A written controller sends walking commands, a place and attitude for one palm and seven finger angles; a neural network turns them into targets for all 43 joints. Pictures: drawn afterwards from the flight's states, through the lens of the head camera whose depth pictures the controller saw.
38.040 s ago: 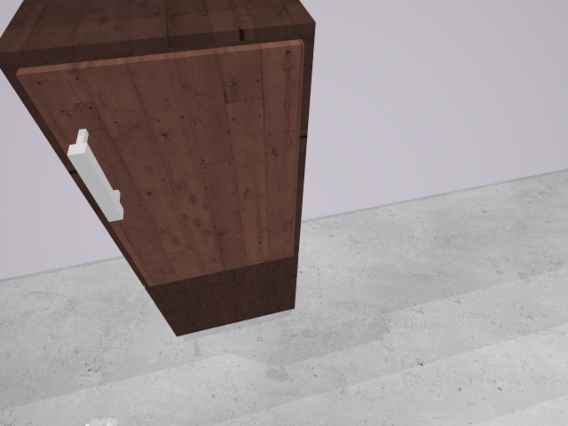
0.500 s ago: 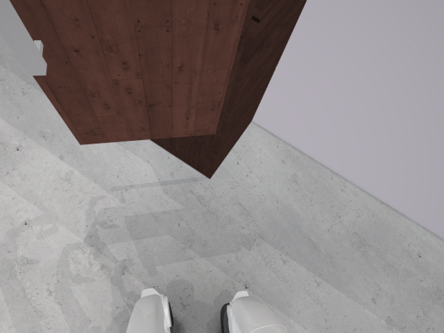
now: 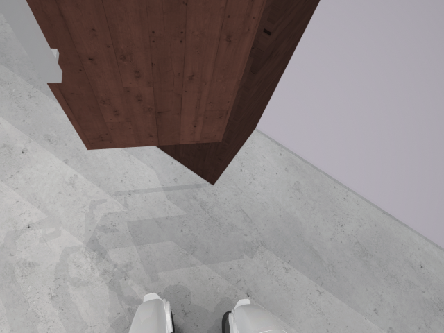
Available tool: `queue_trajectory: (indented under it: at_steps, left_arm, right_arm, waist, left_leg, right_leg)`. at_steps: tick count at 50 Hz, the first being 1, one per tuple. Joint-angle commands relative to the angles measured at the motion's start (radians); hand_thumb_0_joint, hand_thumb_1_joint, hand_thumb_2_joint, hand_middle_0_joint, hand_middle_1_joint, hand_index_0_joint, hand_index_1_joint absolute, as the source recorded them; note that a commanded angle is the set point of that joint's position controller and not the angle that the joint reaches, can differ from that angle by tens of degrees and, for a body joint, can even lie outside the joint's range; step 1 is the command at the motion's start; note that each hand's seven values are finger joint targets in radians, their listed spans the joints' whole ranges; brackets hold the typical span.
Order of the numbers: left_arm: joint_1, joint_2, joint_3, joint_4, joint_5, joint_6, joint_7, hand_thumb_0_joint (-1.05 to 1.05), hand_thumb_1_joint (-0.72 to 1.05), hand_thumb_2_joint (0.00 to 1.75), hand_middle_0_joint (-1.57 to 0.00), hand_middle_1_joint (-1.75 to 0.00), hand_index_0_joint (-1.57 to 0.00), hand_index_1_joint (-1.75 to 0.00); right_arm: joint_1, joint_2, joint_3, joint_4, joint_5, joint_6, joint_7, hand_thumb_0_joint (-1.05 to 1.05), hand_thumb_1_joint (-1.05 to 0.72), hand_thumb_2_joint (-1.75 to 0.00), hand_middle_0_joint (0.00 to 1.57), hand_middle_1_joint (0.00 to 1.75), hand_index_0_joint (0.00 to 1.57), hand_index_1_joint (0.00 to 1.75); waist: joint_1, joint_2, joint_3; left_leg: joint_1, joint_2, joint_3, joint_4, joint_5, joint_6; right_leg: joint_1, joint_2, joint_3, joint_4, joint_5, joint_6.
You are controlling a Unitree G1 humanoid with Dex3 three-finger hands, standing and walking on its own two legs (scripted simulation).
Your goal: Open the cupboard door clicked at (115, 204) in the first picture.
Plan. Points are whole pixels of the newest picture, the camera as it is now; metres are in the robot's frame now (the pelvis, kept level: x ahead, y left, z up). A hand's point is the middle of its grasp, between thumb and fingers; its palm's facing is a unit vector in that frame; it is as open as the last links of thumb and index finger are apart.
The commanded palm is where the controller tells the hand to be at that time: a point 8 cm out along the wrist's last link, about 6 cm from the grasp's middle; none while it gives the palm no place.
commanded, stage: move the hooked fingers beside the handle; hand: left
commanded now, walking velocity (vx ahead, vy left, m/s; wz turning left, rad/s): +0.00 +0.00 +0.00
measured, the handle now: (34, 28) +0.57 +0.24 +0.12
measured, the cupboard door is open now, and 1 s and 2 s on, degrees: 43 43 42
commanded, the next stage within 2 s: slide the fingers in behind the handle in 0.52 s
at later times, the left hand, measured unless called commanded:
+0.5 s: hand out of the picture +0.51 +0.31 +0.13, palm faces +0.08 -1.00 -0.01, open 14.0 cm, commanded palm +0.52 +0.34 +0.12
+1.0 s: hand out of the picture +0.52 +0.29 +0.13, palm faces +0.06 -1.00 +0.00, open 14.0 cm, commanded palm +0.51 +0.32 +0.12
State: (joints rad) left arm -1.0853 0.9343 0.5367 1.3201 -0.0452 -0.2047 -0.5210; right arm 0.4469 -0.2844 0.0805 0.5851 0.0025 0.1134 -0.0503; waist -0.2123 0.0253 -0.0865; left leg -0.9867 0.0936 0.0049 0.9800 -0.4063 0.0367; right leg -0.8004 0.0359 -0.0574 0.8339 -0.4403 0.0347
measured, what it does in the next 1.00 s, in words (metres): stands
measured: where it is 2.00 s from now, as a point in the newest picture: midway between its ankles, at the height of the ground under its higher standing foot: outside the picture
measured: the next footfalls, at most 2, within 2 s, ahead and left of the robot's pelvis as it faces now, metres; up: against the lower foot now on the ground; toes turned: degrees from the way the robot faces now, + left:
none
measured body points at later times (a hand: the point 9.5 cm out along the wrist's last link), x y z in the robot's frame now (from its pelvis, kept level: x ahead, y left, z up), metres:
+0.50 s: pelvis -0.02 -0.01 -0.01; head +0.14 +0.03 +0.41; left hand +0.50 +0.36 +0.13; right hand -0.05 -0.28 -0.09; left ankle +0.02 +0.09 -0.68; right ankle -0.03 -0.15 -0.68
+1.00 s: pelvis -0.01 -0.01 +0.00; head +0.14 +0.04 +0.42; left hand +0.51 +0.34 +0.13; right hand -0.04 -0.27 -0.09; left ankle +0.02 +0.09 -0.68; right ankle -0.03 -0.15 -0.68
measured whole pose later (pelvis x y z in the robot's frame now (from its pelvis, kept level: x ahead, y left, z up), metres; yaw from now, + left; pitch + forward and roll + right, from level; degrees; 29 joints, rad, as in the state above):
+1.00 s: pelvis -0.01 -0.01 +0.00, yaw +0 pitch +23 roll -6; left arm -1.10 0.87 0.51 1.30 -0.04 -0.22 -0.45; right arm 0.45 -0.28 0.07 0.60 0.00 0.09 -0.04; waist -0.22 0.03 -0.09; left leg -1.00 0.10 0.00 0.99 -0.40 0.03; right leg -0.82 0.04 -0.06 0.85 -0.44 0.03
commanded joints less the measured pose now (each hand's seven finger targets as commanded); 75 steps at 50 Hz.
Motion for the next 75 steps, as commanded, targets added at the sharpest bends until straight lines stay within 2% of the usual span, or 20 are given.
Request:
queue_trajectory:
  at_steps: [1, 7, 9, 11, 17, 20, 24, 28, 30, 33, 39, 42, 49, 52, 57, 65, 67, 69, 72, 75]
  left_arm:
    - [-0.402, 0.252, 0.01, -0.252, -0.045, -0.088, 0.003, 0.0, -0.5, 0.3, -0.3, -1.2, -0.3, -1.2]
    - [-0.429, 0.24, -0.022, -0.177, -0.037, -0.071, 0.021, 0.0, -0.5, 0.3, -0.3, -1.2, -0.3, -1.2]
    - [-0.459, 0.275, -0.004, -0.197, -0.026, -0.087, 0.033, 0.0, -0.5, 0.3, -0.3, -1.2, -0.3, -1.2]
    - [-0.475, 0.256, -0.027, -0.174, -0.023, -0.092, 0.037, 0.0, -0.5, 0.3, -0.3, -1.2, -0.3, -1.2]
    - [-0.493, 0.36, 0.023, -0.154, -0.008, -0.103, 0.03, 0.0, -0.5, 0.3, -0.3, -1.2, -0.3, -1.2]
    - [-0.501, 0.337, 0.001, -0.159, -0.007, -0.097, 0.023, 0.0, -0.5, 0.3, -0.3, -1.2, -0.3, -1.2]
    - [-0.487, 0.387, 0.032, -0.133, -0.009, -0.084, 0.011, 0.0, -0.5, 0.3, -0.3, -1.2, -0.3, -1.2]
    - [-0.505, 0.348, 0.005, -0.176, -0.009, -0.086, 0.007, 0.0, -0.5, 0.3, -0.3, -1.2, -0.3, -1.2]
    - [-0.467, 0.394, 0.053, -0.167, -0.015, -0.083, 0.006, 0.0, -0.5, 0.3, -0.3, -1.2, -0.3, -1.2]
    - [-0.474, 0.329, 0.009, -0.185, -0.016, -0.075, 0.002, 0.0, -0.5, 0.3, -0.3, -1.2, -0.3, -1.2]
    - [-0.453, 0.281, 0.004, -0.227, -0.028, -0.071, 0.024, 0.0, -0.5, 0.3, -0.3, -1.2, -0.3, -1.2]
    - [-0.447, 0.239, -0.012, -0.219, -0.033, -0.066, 0.042, 0.0, -0.5, 0.3, -0.3, -1.2, -0.3, -1.2]
    - [-0.419, 0.209, -0.002, -0.258, -0.03, -0.093, 0.085, 0.0, -0.5, 0.3, -0.3, -1.2, -0.3, -1.2]
    - [-0.437, 0.166, -0.034, -0.238, -0.03, -0.091, 0.097, 0.0, -0.5, 0.3, -0.3, -1.2, -0.3, -1.2]
    - [-0.452, 0.136, -0.045, -0.241, -0.034, -0.1, 0.118, 0.0, -0.5, 0.3, -0.3, -1.2, -0.3, -1.2]
    - [-0.442, 0.157, -0.025, -0.241, -0.03, -0.115, 0.128, 0.0, -0.5, 0.3, -0.3, -1.2, -0.3, -1.2]
    - [-0.465, 0.103, -0.065, -0.232, -0.036, -0.11, 0.129, 0.0, -0.5, 0.3, -0.3, -1.2, -0.3, -1.2]
    - [-0.45, 0.176, -0.006, -0.227, -0.039, -0.114, 0.132, 0.0, -0.5, 0.3, -0.3, -1.2, -0.3, -1.2]
    - [-0.444, 0.141, -0.039, -0.224, -0.03, -0.111, 0.133, 0.0, -0.5, 0.3, -0.3, -1.2, -0.3, -1.2]
    - [-0.435, 0.161, -0.022, -0.227, -0.03, -0.116, 0.136, 0.0, -0.5, 0.3, -0.3, -1.2, -0.3, -1.2]
  right_arm:
    - [0.2, -0.216, -0.093, -0.017, -0.001, -0.004, -0.016, 0.0, -0.9, -0.9, 0.2, 0.3, 0.2, 0.3]
    - [0.181, -0.22, -0.079, -0.022, 0.006, -0.014, -0.024, 0.0, -0.9, -0.9, 0.2, 0.3, 0.2, 0.3]
    - [0.18, -0.223, -0.077, -0.022, 0.004, -0.018, -0.029, 0.0, -0.9, -0.9, 0.2, 0.3, 0.2, 0.3]
    - [0.174, -0.22, -0.073, -0.022, 0.005, -0.024, -0.03, 0.0, -0.9, -0.9, 0.2, 0.3, 0.2, 0.3]
    - [0.18, -0.224, -0.062, -0.018, 0.007, -0.034, -0.041, 0.0, -0.9, -0.9, 0.2, 0.3, 0.2, 0.3]
    - [0.185, -0.222, -0.062, -0.016, 0.007, -0.033, -0.042, 0.0, -0.9, -0.9, 0.2, 0.3, 0.2, 0.3]
    - [0.192, -0.225, -0.058, -0.017, 0.009, -0.033, -0.047, 0.0, -0.9, -0.9, 0.2, 0.3, 0.2, 0.3]
    - [0.209, -0.22, -0.06, -0.009, 0.004, -0.034, -0.043, 0.0, -0.9, -0.9, 0.2, 0.3, 0.2, 0.3]
    - [0.213, -0.225, -0.064, -0.009, 0.006, -0.031, -0.042, 0.0, -0.9, -0.9, 0.2, 0.3, 0.2, 0.3]
    - [0.218, -0.216, -0.065, -0.007, 0.005, -0.029, -0.034, 0.0, -0.9, -0.9, 0.2, 0.3, 0.2, 0.3]
    - [0.223, -0.216, -0.078, 0.0, -0.001, -0.025, -0.022, 0.0, -0.9, -0.9, 0.2, 0.3, 0.2, 0.3]
    - [0.218, -0.215, -0.082, -0.001, -0.002, -0.026, -0.016, 0.0, -0.9, -0.9, 0.2, 0.3, 0.2, 0.3]
    - [0.213, -0.209, -0.092, -0.006, -0.006, -0.025, -0.006, 0.0, -0.9, -0.9, 0.2, 0.3, 0.2, 0.3]
    - [0.201, -0.207, -0.092, -0.006, -0.003, -0.025, -0.002, 0.0, -0.9, -0.9, 0.2, 0.3, 0.2, 0.3]
    - [0.198, -0.206, -0.094, -0.001, -0.005, -0.032, 0.0, 0.0, -0.9, -0.9, 0.2, 0.3, 0.2, 0.3]
    - [0.199, -0.202, -0.095, 0.007, -0.005, -0.033, -0.001, 0.0, -0.9, -0.9, 0.2, 0.3, 0.2, 0.3]
    - [0.195, -0.199, -0.095, 0.008, -0.003, -0.035, 0.002, 0.0, -0.9, -0.9, 0.2, 0.3, 0.2, 0.3]
    - [0.199, -0.206, -0.093, 0.007, -0.002, -0.036, -0.001, 0.0, -0.9, -0.9, 0.2, 0.3, 0.2, 0.3]
    - [0.197, -0.2, -0.093, 0.006, -0.003, -0.037, 0.001, 0.0, -0.9, -0.9, 0.2, 0.3, 0.2, 0.3]
    - [0.201, -0.2, -0.095, 0.009, -0.002, -0.035, -0.001, 0.0, -0.9, -0.9, 0.2, 0.3, 0.2, 0.3]
  waist:
    - [0.003, 0.296, -0.495]
    - [-0.014, 0.237, -0.404]
    - [-0.013, 0.256, -0.438]
    - [-0.026, 0.246, -0.414]
    - [-0.018, 0.241, -0.462]
    - [-0.026, 0.266, -0.47]
    - [-0.023, 0.235, -0.472]
    - [-0.024, 0.292, -0.491]
    - [-0.016, 0.257, -0.511]
    - [-0.018, 0.293, -0.497]
    - [-0.01, 0.307, -0.499]
    - [-0.018, 0.262, -0.462]
    - [0.0, 0.272, -0.496]
    - [-0.013, 0.262, -0.444]
    - [-0.018, 0.228, -0.453]
    - [-0.01, 0.224, -0.483]
    - [-0.026, 0.214, -0.447]
    - [-0.01, 0.205, -0.475]
    - [-0.013, 0.208, -0.462]
    - [-0.008, 0.21, -0.475]
  left_leg:
    - [0.742, -0.016, -0.106, -0.064, 0.6, -0.024]
    - [0.629, -0.024, -0.099, -0.082, 0.426, -0.009]
    - [0.642, -0.022, -0.101, -0.076, 0.424, -0.011]
    - [0.613, -0.022, -0.098, -0.074, 0.38, -0.008]
    - [0.556, -0.022, -0.086, -0.045, 0.382, 0.001]
    - [0.582, -0.018, -0.093, -0.044, 0.393, -0.002]
    - [0.531, -0.021, -0.083, -0.033, 0.378, 0.005]
    - [0.586, -0.019, -0.094, -0.036, 0.421, 0.0]
    - [0.577, -0.018, -0.089, -0.032, 0.434, 0.002]
    - [0.606, -0.021, -0.093, -0.039, 0.456, -0.001]
    - [0.663, -0.017, -0.101, -0.051, 0.502, -0.011]
    - [0.638, -0.02, -0.098, -0.061, 0.456, -0.007]
    - [0.689, -0.02, -0.101, -0.066, 0.524, -0.015]
    - [0.663, -0.023, -0.099, -0.076, 0.461, -0.014]
    - [0.651, -0.027, -0.096, -0.079, 0.45, -0.01]
    - [0.632, -0.032, -0.082, -0.068, 0.473, -0.006]
    - [0.618, -0.033, -0.081, -0.073, 0.434, -0.003]
    - [0.605, -0.034, -0.077, -0.072, 0.441, -0.001]
    - [0.587, -0.038, -0.072, -0.072, 0.423, 0.0]
    - [0.582, -0.038, -0.069, -0.069, 0.435, 0.0]
  right_leg:
    - [-0.1, 0.062, -0.023, -0.069, 0.33, -0.049]
    - [-0.104, 0.052, -0.017, -0.075, 0.257, -0.046]
    - [-0.104, 0.049, -0.013, -0.067, 0.255, -0.047]
    - [-0.112, 0.048, -0.011, -0.068, 0.232, -0.044]
    - [-0.066, 0.048, 0.0, -0.051, 0.251, -0.04]
    - [-0.097, 0.049, -0.005, -0.048, 0.248, -0.039]
    - [-0.074, 0.051, -0.001, -0.047, 0.252, -0.035]
    - [-0.101, 0.055, -0.01, -0.041, 0.262, -0.042]
    - [-0.074, 0.057, -0.007, -0.046, 0.281, -0.038]
    - [-0.097, 0.059, -0.012, -0.047, 0.287, -0.042]
    - [-0.108, 0.06, -0.02, -0.056, 0.3, -0.045]
    - [-0.102, 0.061, -0.019, -0.068, 0.282, -0.042]
    - [-0.082, 0.06, -0.019, -0.061, 0.317, -0.047]
    - [-0.098, 0.059, -0.019, -0.069, 0.281, -0.046]
    - [-0.074, 0.056, -0.014, -0.072, 0.29, -0.044]
    - [-0.029, 0.053, -0.003, -0.064, 0.341, -0.042]
    - [-0.045, 0.054, -0.004, -0.073, 0.315, -0.04]
    - [-0.009, 0.053, 0.001, -0.069, 0.333, -0.041]
    - [-0.01, 0.052, 0.002, -0.071, 0.328, -0.039]
    - [0.007, 0.052, 0.006, -0.068, 0.345, -0.04]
